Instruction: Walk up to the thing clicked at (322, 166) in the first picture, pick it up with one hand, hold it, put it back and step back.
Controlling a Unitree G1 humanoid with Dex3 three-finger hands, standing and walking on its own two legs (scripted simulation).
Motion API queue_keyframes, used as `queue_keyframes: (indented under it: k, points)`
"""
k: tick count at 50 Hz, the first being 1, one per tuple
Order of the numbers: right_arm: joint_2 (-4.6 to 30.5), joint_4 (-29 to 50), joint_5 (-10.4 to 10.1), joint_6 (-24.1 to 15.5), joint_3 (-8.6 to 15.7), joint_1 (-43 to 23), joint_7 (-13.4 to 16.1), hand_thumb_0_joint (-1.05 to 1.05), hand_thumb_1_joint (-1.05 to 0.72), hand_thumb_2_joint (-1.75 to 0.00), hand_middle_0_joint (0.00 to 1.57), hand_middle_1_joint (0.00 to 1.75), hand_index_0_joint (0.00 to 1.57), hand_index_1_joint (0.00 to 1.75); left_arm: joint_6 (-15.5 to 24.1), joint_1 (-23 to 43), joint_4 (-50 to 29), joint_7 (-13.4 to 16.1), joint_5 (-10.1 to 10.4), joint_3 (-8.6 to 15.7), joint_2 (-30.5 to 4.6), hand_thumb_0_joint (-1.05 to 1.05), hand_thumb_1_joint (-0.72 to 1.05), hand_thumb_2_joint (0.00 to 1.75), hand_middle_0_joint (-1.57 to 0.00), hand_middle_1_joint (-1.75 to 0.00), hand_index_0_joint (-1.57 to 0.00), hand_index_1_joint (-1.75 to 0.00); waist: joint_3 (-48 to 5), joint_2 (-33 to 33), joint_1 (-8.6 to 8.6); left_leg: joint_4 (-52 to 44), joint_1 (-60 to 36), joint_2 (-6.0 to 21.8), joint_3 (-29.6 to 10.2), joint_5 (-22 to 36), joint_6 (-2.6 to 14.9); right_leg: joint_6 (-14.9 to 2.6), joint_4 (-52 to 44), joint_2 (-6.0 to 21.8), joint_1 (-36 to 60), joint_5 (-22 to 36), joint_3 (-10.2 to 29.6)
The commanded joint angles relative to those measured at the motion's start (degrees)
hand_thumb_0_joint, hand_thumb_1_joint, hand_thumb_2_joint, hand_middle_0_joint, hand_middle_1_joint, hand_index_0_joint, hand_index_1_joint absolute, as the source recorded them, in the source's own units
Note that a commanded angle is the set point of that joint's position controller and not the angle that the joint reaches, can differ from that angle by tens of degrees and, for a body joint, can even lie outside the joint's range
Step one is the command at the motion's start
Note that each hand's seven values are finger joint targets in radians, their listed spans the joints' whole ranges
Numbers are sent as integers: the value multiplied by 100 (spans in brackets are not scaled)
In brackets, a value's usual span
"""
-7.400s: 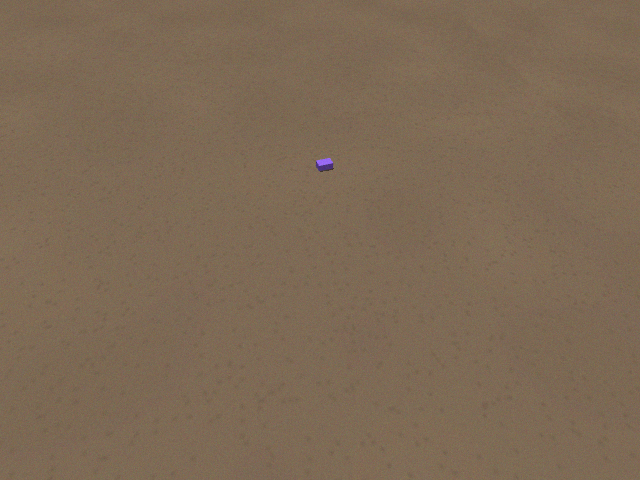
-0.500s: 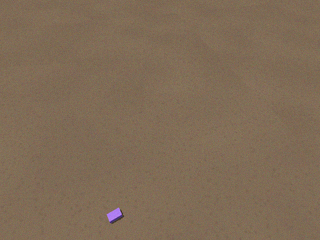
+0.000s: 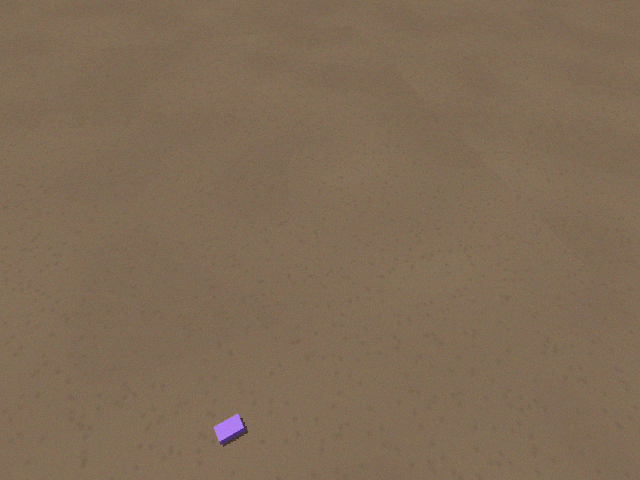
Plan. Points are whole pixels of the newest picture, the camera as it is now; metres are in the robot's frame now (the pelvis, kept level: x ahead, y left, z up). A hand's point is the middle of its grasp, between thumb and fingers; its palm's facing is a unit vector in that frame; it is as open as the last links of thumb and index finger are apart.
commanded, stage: stand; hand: left
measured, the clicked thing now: (229, 428) +0.39 +0.25 -0.77
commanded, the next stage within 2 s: none
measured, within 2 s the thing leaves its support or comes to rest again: neither
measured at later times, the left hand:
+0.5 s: hand out of the picture +0.07 +0.26 -0.16, palm faces -0.03 -0.94 -0.35, open 7.4 cm
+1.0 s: hand out of the picture +0.07 +0.26 -0.16, palm faces -0.04 -0.94 -0.35, open 7.4 cm
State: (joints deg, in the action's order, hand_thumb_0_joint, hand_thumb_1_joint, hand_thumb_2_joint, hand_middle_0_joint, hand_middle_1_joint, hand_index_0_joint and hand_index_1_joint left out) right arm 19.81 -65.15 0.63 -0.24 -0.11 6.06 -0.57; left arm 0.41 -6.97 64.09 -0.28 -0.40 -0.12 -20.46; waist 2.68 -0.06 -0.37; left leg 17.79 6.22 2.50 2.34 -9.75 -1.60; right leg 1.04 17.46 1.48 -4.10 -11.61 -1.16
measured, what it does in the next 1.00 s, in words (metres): stands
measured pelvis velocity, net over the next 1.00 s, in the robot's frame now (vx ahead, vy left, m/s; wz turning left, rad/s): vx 0.00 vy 0.00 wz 0.00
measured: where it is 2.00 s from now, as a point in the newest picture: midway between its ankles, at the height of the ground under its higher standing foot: outside the picture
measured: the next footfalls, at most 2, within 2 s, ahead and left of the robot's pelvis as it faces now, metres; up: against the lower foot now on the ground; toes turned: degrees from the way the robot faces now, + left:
none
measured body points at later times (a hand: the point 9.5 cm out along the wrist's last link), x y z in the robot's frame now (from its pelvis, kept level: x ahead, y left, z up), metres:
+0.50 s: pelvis +0.00 +0.00 +0.00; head +0.00 +0.00 +0.45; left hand +0.07 +0.31 -0.13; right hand +0.07 -0.30 -0.13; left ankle +0.00 +0.14 -0.75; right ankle -0.02 -0.13 -0.75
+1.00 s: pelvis +0.00 +0.00 +0.00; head +0.01 +0.00 +0.45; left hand +0.07 +0.31 -0.13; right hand +0.07 -0.30 -0.14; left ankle +0.00 +0.14 -0.75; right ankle -0.02 -0.13 -0.75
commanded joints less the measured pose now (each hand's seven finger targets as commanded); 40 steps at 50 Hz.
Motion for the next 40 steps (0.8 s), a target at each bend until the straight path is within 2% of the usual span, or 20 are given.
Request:
queue_keyframes:
  k: [1,7,22,24,32,35,37,40]
  points:
    - [1227,317,-10,-127,240,-227,97,0,-90,-90,20,30,20,30,116,215,-328,86,-6,242,-1232,0,90,90,-20,-30,-20,-30,-373,-15,7,-208,-256,598,-483,1015,189,-204,-262,655,-146,1036,444]
    - [1257,339,-7,-135,244,-272,97,0,-90,-90,20,30,20,30,112,153,-320,75,-13,243,-1210,0,90,90,-20,-30,-20,-30,-418,55,49,-213,-317,611,-474,1033,214,-202,-244,661,-152,1037,458]
    - [1236,358,-10,-125,236,-214,92,0,-90,-90,20,30,20,30,114,173,-325,80,-14,256,-1237,0,90,90,-20,-30,-20,-30,-377,-8,6,-207,-301,582,-456,885,218,-203,-273,666,-187,1024,491]
    - [1237,345,-10,-127,227,-230,93,0,-90,-90,20,30,20,30,108,184,-318,76,-10,260,-1241,0,90,90,-20,-30,-20,-30,-279,37,18,-265,-227,573,-468,756,200,-191,-288,652,-210,852,488]
    - [1260,349,-11,-137,233,-232,97,0,-90,-90,20,30,20,30,105,151,-299,67,-8,260,-1241,0,90,90,-20,-30,-20,-30,-352,-2,40,-233,-296,595,-489,854,211,-205,-238,647,-217,858,490]
    - [1271,338,-12,-130,237,-219,91,0,-90,-90,20,30,20,30,108,120,-291,71,-18,249,-1221,0,90,90,-20,-30,-20,-30,-276,-24,28,-259,-243,577,-500,677,209,-184,-303,635,-277,738,483]
    - [1228,340,-7,-126,228,-141,91,0,-90,-90,20,30,20,30,107,185,-316,78,-12,263,-1258,0,90,90,-20,-30,-20,-30,-331,-63,-7,-258,-242,583,-498,772,205,-201,-266,650,-247,822,495]
    - [1268,355,-4,-131,235,-234,96,0,-90,-90,20,30,20,30,100,133,-311,69,-18,252,-1223,0,90,90,-20,-30,-20,-30,-392,58,41,-218,-274,586,-481,817,216,-201,-245,657,-198,892,488]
